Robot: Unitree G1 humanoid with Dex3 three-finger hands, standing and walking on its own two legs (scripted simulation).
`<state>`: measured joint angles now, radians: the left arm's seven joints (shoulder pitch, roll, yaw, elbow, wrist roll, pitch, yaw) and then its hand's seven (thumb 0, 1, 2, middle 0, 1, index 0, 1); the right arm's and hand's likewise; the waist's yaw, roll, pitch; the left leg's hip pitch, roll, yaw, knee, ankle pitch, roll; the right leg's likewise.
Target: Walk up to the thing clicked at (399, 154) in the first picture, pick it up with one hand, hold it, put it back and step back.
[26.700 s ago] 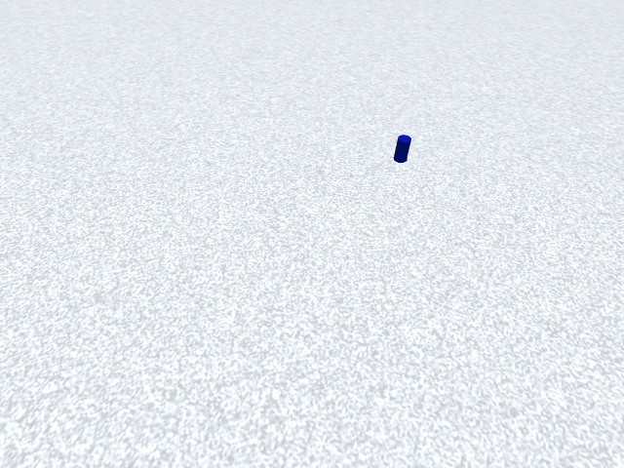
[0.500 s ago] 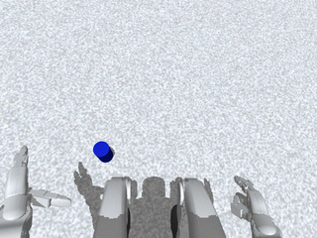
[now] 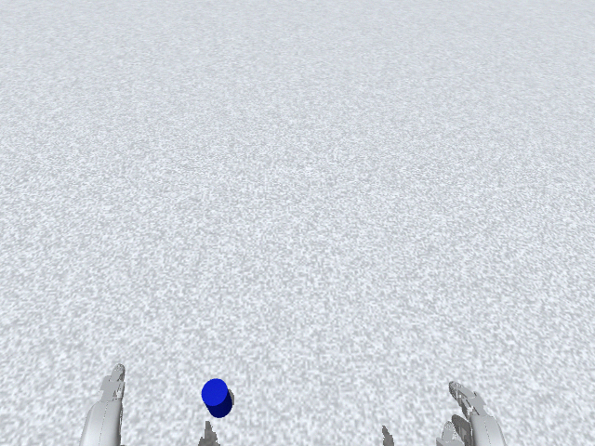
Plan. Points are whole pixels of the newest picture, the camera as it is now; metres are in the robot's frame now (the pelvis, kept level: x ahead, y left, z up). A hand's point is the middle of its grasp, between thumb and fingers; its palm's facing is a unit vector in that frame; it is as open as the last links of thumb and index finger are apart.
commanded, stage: home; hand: left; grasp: from the side
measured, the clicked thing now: (217, 398) +0.37 +0.20 -0.64
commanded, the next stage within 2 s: stand in 1.72 s
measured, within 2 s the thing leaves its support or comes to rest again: neither
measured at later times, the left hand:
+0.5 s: hand out of the picture +0.16 +0.17 -0.04, palm faces +0.12 -0.95 -0.28, open 17.6 cm
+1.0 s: hand out of the picture +0.15 +0.16 -0.04, palm faces +0.11 -0.95 -0.28, open 17.5 cm
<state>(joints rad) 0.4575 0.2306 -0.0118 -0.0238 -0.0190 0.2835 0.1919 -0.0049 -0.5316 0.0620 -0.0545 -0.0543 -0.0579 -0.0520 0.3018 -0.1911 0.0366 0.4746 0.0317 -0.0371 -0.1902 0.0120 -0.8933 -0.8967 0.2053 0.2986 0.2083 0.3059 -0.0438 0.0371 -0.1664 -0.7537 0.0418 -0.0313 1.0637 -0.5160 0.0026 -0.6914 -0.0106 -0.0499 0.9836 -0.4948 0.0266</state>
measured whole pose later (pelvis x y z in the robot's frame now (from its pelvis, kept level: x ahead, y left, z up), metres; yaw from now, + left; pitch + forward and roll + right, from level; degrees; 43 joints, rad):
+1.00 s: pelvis -0.01 -0.02 +0.01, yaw +1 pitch +7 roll -2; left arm 0.47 0.20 -0.01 0.00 -0.01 0.26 0.13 -0.01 -0.55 0.05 -0.05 -0.05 -0.06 -0.05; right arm 0.28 -0.21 0.02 0.50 0.01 -0.12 -0.18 0.01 -0.90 -0.90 0.20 0.30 0.21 0.31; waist -0.02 0.03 -0.10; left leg -0.64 0.05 -0.04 0.96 -0.45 -0.02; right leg -0.59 -0.01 -0.05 0.92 -0.45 0.00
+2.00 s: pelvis +0.00 -0.01 +0.01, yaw +0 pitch +8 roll -2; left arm 0.47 0.20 -0.01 -0.01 -0.01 0.27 0.13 -0.01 -0.34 0.26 -0.13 -0.18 -0.14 -0.18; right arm 0.28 -0.20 0.03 0.51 0.01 -0.13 -0.18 0.01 -0.90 -0.90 0.21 0.30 0.21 0.30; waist -0.02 0.03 -0.10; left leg -0.63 0.04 -0.03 0.97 -0.47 -0.01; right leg -0.58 -0.01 -0.05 0.91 -0.47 0.01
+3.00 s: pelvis -0.03 -0.01 +0.07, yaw +1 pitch -4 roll +0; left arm 0.16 0.32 0.00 1.15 0.03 -0.01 0.01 0.01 0.90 0.90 -0.20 -0.30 -0.20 -0.30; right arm 0.15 -0.31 -0.02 1.13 -0.03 0.01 0.00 0.01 -0.90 -0.89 0.20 0.30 0.21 0.30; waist 0.01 0.01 0.05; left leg -0.15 0.01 -0.01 0.39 -0.17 -0.01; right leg -0.13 -0.04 -0.04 0.39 -0.19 0.02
